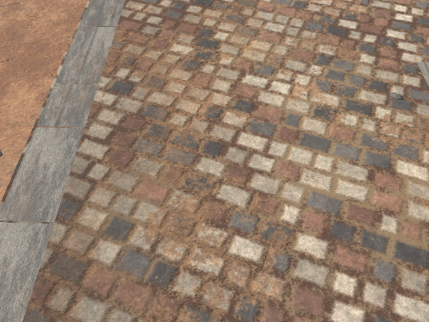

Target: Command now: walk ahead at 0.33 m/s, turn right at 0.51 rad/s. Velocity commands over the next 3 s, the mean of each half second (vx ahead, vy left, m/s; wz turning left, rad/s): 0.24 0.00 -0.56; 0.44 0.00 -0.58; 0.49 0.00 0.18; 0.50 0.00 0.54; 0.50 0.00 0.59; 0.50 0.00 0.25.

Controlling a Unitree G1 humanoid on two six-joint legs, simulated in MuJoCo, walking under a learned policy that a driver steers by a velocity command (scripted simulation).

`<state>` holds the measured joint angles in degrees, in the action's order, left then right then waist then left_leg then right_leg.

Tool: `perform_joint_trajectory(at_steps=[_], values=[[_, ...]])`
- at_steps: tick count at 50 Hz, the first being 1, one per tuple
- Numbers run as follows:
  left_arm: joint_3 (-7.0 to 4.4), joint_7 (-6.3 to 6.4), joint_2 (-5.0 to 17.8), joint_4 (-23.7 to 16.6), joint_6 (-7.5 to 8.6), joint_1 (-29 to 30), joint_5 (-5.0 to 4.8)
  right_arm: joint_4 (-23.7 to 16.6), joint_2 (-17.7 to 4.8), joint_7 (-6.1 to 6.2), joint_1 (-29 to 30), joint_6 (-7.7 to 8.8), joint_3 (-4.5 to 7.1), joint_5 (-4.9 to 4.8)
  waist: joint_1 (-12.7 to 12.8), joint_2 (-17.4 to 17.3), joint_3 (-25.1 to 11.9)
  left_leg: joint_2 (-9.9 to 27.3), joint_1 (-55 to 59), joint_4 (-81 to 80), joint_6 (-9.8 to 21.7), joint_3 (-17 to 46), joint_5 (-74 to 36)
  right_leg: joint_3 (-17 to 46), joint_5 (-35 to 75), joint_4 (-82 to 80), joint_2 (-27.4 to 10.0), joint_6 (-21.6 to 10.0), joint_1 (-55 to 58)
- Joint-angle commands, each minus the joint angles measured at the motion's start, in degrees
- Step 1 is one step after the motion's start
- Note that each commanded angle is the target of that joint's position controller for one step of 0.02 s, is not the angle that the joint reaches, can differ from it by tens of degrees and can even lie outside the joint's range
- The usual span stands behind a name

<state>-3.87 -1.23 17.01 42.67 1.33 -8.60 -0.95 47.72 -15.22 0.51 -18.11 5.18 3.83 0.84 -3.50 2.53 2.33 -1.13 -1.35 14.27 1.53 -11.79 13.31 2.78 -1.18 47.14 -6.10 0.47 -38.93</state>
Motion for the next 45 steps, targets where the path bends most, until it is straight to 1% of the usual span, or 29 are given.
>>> perform_joint_trajectory(at_steps=[1,3,5,6,7,8,9,10,11,12,13,14,15,16,19,22,27,29,30,31,32,33,34,35,36,37,40,42,45], values=[[0.17,-1.38,0.72,-5.49,0.75,4.28,0.60,-3.87,-10.08,1.09,3.85,-0.11,2.34,-0.63,0.68,-5.45,1.26,14.78,-3.60,-2.44,6.88,1.31,-32.89,-4.26,5.06,-7.77,1.43,-0.40,5.23],[-0.38,-2.10,1.93,-6.72,0.40,4.39,0.50,-3.58,-11.13,1.36,3.83,-1.09,2.77,-1.66,1.32,-6.60,0.11,16.00,0.30,1.26,6.04,0.87,-36.63,-4.94,2.15,-10.25,2.40,-1.70,6.07],[-1.54,-2.45,4.23,-6.89,-0.01,1.01,0.78,-4.16,-12.38,1.75,5.51,-2.01,3.35,-2.84,3.89,-7.96,-2.43,16.54,2.59,8.49,4.80,0.66,-45.94,-6.82,-3.58,-11.35,5.06,-3.75,10.41],[-2.52,-2.40,5.99,-6.03,-0.11,-3.56,0.71,-4.54,-12.55,1.87,6.45,-2.49,3.54,-3.26,6.42,-7.74,-4.77,15.79,2.41,15.48,3.84,0.34,-48.59,-7.73,-4.66,-13.12,6.96,-5.17,15.61],[-3.99,-1.74,8.59,-4.28,-0.03,-10.48,0.74,-4.90,-11.37,1.77,7.15,-2.77,3.15,-3.41,10.07,-5.48,-8.25,12.97,-0.27,26.41,1.61,-0.82,-44.35,-7.86,0.89,-18.53,9.23,-7.09,25.04],[-5.32,-0.16,13.50,-4.15,-0.33,-13.51,0.84,-5.51,-8.52,1.42,3.90,-2.41,2.10,-1.30,10.23,3.67,-12.04,8.82,-12.42,42.78,-2.45,-0.98,-19.84,2.94,24.23,-18.90,2.06,-10.34,38.56],[-5.27,0.49,18.17,-6.59,-0.30,-9.15,2.00,-6.90,-2.98,0.64,-3.55,-1.99,0.22,1.49,2.46,14.14,-18.96,-1.87,-32.54,63.85,-6.58,5.35,28.89,28.19,43.08,-15.85,-12.52,-23.11,54.09],[-4.55,-0.27,14.97,-8.67,-0.03,-9.44,1.79,-6.28,-7.82,-0.11,-1.52,-1.47,0.71,-0.15,7.04,5.89,-28.60,-1.42,-34.25,68.85,-5.79,17.43,27.74,34.89,30.02,-22.03,-14.98,-26.10,54.29],[-3.83,-0.57,12.15,-9.12,0.32,-6.20,1.13,-7.80,-9.62,-0.15,4.21,-1.60,1.26,-2.04,7.16,2.03,-21.36,0.65,-37.62,67.43,-4.57,17.64,21.87,28.68,20.10,-24.55,-12.25,-23.29,48.79],[-3.24,-0.34,9.79,-8.78,0.29,-3.44,-0.05,-8.09,-9.05,0.58,6.62,-1.94,1.18,-1.50,5.59,-1.76,-14.39,2.76,-38.73,62.85,-4.33,16.94,17.02,23.85,12.54,-25.98,-9.06,-19.77,41.14],[-2.69,0.11,8.13,-9.05,-0.02,-1.17,-0.36,-7.81,-9.31,1.37,7.50,-2.56,1.37,-0.51,4.27,-2.20,-10.56,4.29,-36.93,58.66,-4.44,17.09,13.90,20.83,8.95,-27.34,-6.98,-17.70,33.92],[-2.50,0.48,7.58,-9.27,-0.24,-0.60,0.07,-7.95,-9.79,1.49,6.50,-3.16,1.67,-0.30,2.61,-0.63,-10.05,5.08,-33.00,55.31,-4.07,17.52,11.41,19.55,2.58,-29.24,-5.19,-16.74,28.67],[-2.57,0.69,7.78,-9.68,-0.31,-0.09,0.64,-8.03,-9.39,1.39,5.93,-3.51,1.70,-0.21,1.92,0.85,-9.96,4.70,-30.74,52.91,-3.97,16.93,9.34,19.42,-3.46,-30.98,-3.88,-16.40,25.55],[-2.67,1.00,7.96,-9.96,-0.22,0.12,0.82,-8.05,-8.44,1.27,5.78,-3.55,1.48,-0.16,1.83,1.79,-9.91,4.54,-29.99,49.84,-4.08,16.51,7.80,19.09,-8.70,-32.29,-2.85,-16.44,24.04],[-3.00,2.12,8.94,-10.09,-0.02,-1.06,0.44,-8.82,-6.95,1.19,8.93,-3.03,0.90,-0.08,3.24,2.82,-8.75,3.73,-30.25,39.37,-5.05,16.51,4.33,19.78,-19.87,-34.20,-1.31,-16.11,22.76],[-3.20,2.58,9.66,-9.84,-0.06,-2.45,0.25,-9.50,-6.69,0.80,12.01,-2.08,0.68,-0.47,4.79,4.01,-8.06,2.85,-29.39,30.89,-5.65,16.92,0.35,20.89,-22.53,-33.70,-0.89,-14.90,23.32],[-3.13,2.24,9.84,-9.35,-0.67,-4.77,-0.09,-10.57,-7.08,-0.11,14.64,-0.21,0.83,-1.47,6.22,5.30,-6.53,0.46,-24.34,21.17,-4.68,16.53,1.14,24.68,-26.98,-31.61,-0.60,-14.12,23.15],[-2.84,2.06,9.20,-9.36,-0.99,-4.57,-0.16,-10.38,-7.24,-0.41,12.98,0.58,1.13,-1.91,4.81,5.64,-5.83,-0.06,-19.08,16.45,-3.35,16.15,1.25,26.41,-29.24,-29.99,0.03,-13.36,21.54],[-2.54,2.07,8.45,-9.53,-1.18,-3.61,-0.25,-9.64,-7.03,-0.47,10.56,0.95,1.34,-2.01,2.89,5.17,-5.43,0.09,-13.91,12.21,-2.49,15.57,-1.18,26.14,-30.90,-28.16,1.34,-12.27,19.05],[-2.01,2.10,6.79,-9.67,-1.22,-3.31,-0.14,-8.64,-7.71,-0.33,7.30,1.16,1.82,-1.93,1.04,3.85,-5.47,1.91,-7.10,9.13,-1.37,16.10,-1.62,24.61,-32.21,-24.33,3.44,-10.41,14.81],[-0.86,2.10,2.98,-9.99,-1.04,-3.31,-0.01,-7.64,-10.46,0.12,1.27,1.23,2.60,-1.14,-1.08,-1.68,-7.91,10.83,2.56,6.49,1.70,24.29,4.14,19.24,-35.68,-12.02,7.20,-7.04,7.03],[-0.08,2.01,0.48,-12.20,-0.40,-3.26,-0.68,-6.90,-14.96,0.11,-2.43,0.73,3.41,0.60,-0.55,-13.93,-7.16,20.97,7.84,-0.22,7.38,42.26,20.38,8.05,-34.34,2.00,14.03,-4.66,-5.47],[-0.92,1.88,5.02,-13.43,0.36,-1.75,-0.59,-6.74,-14.73,-0.31,-1.49,0.79,3.80,0.48,0.05,-15.44,-2.24,25.27,4.72,-2.44,10.71,50.69,28.24,7.32,-30.55,9.99,8.72,-3.73,-13.00],[-1.71,1.68,7.55,-12.50,0.42,-1.84,-0.32,-7.57,-11.08,-0.08,0.70,0.73,2.86,-0.60,0.39,-12.52,0.30,23.01,3.64,-2.21,9.99,45.96,27.20,7.16,-26.22,13.62,6.76,-2.82,-14.69],[-2.03,1.53,7.65,-11.14,0.21,-3.09,-0.03,-7.98,-9.02,0.13,2.03,0.53,2.20,-0.97,0.96,-10.82,0.50,20.11,3.36,-2.04,8.02,40.28,22.15,6.37,-22.61,15.61,6.12,-1.84,-14.17],[-2.12,1.31,7.24,-10.90,0.21,-3.31,0.10,-8.13,-8.40,0.28,2.89,0.27,1.88,-0.88,1.34,-10.45,0.35,18.46,2.69,-2.39,6.75,35.75,16.86,5.76,-19.27,16.60,5.22,-1.22,-13.66],[-1.58,0.51,4.49,-11.48,0.45,-1.21,-0.23,-7.50,-7.90,0.53,2.09,0.55,1.41,0.08,0.71,-9.86,0.61,15.53,-0.90,-4.40,6.25,24.02,1.45,3.55,-10.53,18.15,3.61,0.28,-10.96],[-1.27,0.35,3.60,-11.98,0.34,0.35,-0.35,-6.68,-8.17,0.51,1.02,0.59,1.43,0.18,0.16,-9.33,0.69,14.98,-1.13,-4.83,6.63,19.08,-4.74,2.85,-6.77,15.60,3.06,1.16,-10.51],[-0.71,-0.30,2.45,-12.82,0.39,3.67,-0.30,-5.53,-9.21,0.45,0.16,0.20,1.56,-0.14,-0.77,-8.75,1.41,14.46,-0.89,-4.90,6.36,12.98,-11.21,0.72,-1.53,6.38,2.44,1.49,-7.71]])
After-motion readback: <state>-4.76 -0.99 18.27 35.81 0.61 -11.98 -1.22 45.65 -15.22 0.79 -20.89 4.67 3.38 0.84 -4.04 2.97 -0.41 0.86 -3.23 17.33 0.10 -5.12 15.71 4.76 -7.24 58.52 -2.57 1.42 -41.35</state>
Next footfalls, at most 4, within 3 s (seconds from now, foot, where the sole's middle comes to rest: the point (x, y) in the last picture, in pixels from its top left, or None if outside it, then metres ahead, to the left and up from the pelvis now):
0.16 right None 0.25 -0.12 -0.78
0.64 left None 0.36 0.08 -0.78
1.10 right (321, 318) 0.47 -0.33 -0.78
1.64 left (281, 211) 0.86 -0.27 -0.78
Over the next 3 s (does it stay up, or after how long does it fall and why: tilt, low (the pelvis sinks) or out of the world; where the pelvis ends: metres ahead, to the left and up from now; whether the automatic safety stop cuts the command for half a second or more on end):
stays up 1.39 -0.31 0.00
